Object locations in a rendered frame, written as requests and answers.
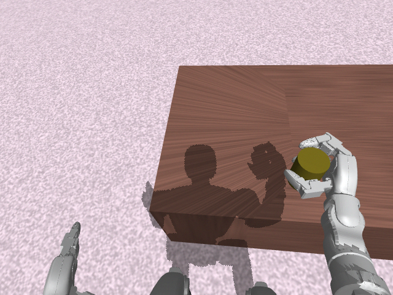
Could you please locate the right robot hand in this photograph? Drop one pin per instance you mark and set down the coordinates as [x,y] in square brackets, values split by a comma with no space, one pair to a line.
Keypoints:
[341,177]

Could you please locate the left robot hand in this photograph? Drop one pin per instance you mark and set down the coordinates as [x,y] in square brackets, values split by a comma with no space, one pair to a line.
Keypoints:
[60,279]

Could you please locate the right robot arm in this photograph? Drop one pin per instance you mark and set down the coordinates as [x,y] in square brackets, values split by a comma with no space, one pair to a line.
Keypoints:
[348,260]

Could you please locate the can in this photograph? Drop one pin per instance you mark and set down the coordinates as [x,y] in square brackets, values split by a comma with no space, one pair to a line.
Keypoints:
[311,163]

